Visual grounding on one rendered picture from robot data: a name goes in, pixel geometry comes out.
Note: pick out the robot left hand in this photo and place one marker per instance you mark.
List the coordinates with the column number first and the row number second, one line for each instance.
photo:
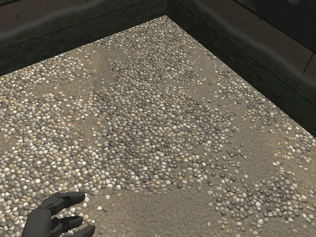
column 40, row 224

